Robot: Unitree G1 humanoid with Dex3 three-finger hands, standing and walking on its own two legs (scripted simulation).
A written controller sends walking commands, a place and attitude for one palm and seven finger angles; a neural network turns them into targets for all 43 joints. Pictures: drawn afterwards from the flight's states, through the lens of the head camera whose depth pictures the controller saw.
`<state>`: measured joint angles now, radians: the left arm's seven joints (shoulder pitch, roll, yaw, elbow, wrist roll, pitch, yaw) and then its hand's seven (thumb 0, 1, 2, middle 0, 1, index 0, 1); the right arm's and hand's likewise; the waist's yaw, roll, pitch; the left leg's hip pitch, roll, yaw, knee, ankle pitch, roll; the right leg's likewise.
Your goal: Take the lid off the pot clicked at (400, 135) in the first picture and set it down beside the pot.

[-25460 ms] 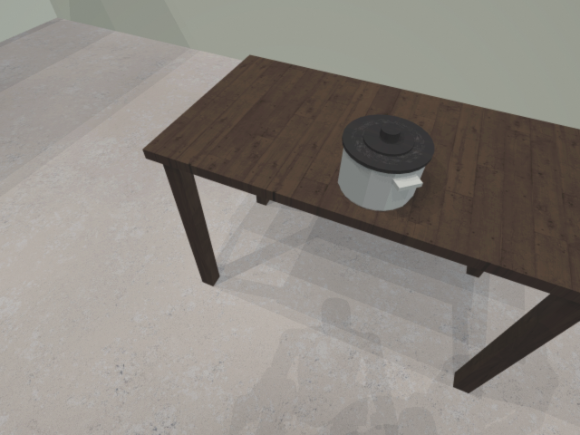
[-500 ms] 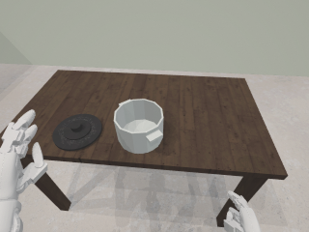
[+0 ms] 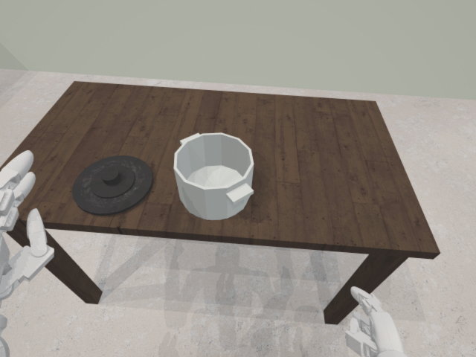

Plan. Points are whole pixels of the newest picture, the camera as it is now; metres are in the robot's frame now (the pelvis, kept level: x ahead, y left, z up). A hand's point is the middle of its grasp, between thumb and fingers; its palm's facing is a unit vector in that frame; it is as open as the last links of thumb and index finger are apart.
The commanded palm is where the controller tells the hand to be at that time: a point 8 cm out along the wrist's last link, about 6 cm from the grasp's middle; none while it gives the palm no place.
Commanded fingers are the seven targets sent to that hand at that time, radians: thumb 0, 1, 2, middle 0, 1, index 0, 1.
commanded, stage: step back with the hand held close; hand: left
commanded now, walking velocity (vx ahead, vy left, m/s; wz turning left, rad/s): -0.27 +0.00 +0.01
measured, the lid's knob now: (110, 176) +0.50 +0.35 -0.05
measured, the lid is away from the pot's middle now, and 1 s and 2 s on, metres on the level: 0.25 0.25 0.25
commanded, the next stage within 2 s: stop stepping back and stand still in 1.54 s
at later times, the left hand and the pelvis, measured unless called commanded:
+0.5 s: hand (6, 318) +0.13 +0.25 +0.16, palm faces +0.36 -0.83 -0.42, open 7.4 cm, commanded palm +0.06 +0.30 +0.18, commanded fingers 0.00 0.90 0.90 -0.20 -0.30 -0.20 -0.30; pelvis -0.06 +0.01 -0.02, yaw +2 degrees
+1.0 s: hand out of the picture +0.09 +0.24 +0.17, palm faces +0.38 -0.83 -0.40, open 7.4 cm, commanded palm +0.02 +0.29 +0.18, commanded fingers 0.00 0.90 0.90 -0.20 -0.30 -0.20 -0.30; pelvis -0.09 +0.00 -0.02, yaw +3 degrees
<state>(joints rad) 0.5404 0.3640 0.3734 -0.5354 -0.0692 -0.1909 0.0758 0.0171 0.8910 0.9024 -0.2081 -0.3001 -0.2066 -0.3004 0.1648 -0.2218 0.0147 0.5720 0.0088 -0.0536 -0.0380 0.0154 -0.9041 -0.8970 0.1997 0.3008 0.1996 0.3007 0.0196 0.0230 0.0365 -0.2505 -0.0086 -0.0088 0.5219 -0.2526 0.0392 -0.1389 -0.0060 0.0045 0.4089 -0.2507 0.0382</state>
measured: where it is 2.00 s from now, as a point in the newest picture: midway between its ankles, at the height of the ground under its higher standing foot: outside the picture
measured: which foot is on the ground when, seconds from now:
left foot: down 0.00-1.00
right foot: down 0.00-1.00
